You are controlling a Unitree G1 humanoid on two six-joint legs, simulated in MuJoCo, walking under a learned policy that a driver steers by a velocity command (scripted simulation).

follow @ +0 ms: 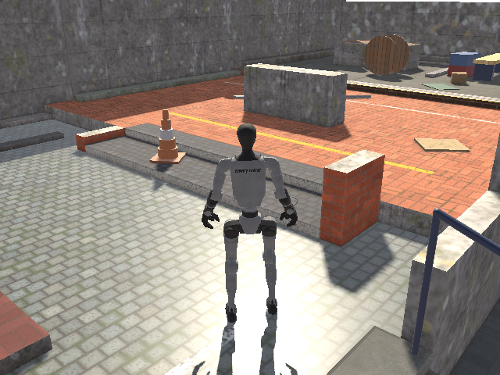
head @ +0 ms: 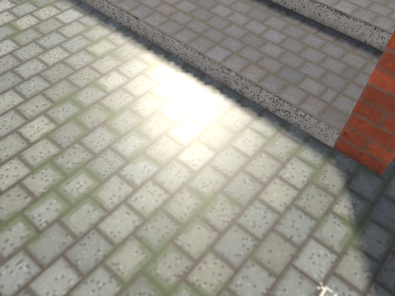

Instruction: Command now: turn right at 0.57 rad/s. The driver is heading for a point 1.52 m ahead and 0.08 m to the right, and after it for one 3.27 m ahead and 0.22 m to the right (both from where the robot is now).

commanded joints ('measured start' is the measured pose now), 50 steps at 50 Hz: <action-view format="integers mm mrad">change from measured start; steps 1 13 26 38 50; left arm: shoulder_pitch -59 -49 -54 -16 22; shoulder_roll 60 140 112 38 19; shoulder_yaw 8 24 -4 -17 -12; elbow -110 -111 -69 -23 6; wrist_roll -1 6 22 34 32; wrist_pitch -14 -54 -42 -53 -65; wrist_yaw -14 9 9 5 17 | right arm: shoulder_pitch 5 -48 -36 -24 -14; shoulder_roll -221 -171 -115 -106 -73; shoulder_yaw -69 -64 -31 -8 1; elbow -53 -57 -51 -63 -74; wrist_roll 11 -3 22 -3 2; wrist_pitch -5 -9 -24 -51 -47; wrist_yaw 4 -5 34 35 44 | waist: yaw -30 4 27 21 18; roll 229 -106 -122 84 13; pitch -110 -121 -92 -36 -48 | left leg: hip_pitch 156 -401 -67 36 49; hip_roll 243 -26 -50 25 -9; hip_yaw -143 -146 -113 -196 -167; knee -97 727 151 -34 0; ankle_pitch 389 -184 -108 1 51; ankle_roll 213 -83 -53 40 41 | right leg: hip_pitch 27 377 275 227 260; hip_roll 3 -187 -157 19 5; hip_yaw -73 271 345 144 159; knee -138 -584 -557 -480 -482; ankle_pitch -18 651 381 201 266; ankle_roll -22 -330 -324 -125 -110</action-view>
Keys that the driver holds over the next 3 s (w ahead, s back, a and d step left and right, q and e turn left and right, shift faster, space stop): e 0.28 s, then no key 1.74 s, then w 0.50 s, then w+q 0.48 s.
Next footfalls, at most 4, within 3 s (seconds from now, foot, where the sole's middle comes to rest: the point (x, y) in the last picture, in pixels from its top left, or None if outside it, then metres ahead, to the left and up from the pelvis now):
0.12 right None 0.03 -0.14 -0.78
0.56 left None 0.07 0.09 -0.78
2.40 right None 0.12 -0.19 -0.78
2.90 left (214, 282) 0.51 -0.07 -0.78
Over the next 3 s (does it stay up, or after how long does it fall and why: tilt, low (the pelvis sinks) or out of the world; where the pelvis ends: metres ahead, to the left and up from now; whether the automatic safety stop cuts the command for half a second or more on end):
stays up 0.38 -0.12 -0.02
